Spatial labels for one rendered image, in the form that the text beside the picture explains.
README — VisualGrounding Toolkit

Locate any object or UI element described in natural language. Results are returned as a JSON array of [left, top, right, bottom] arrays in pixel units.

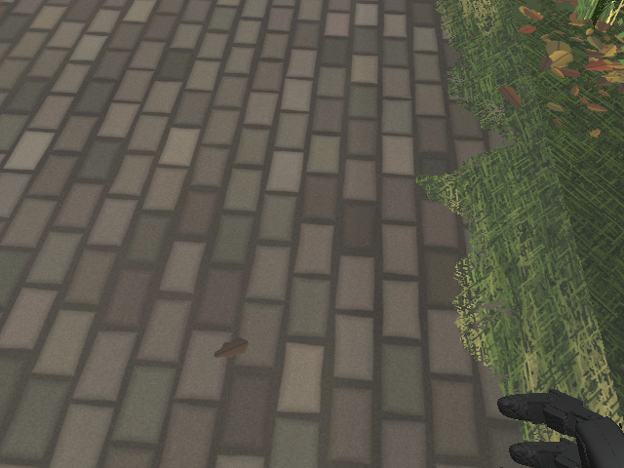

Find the robot right hand
[[497, 389, 624, 468]]

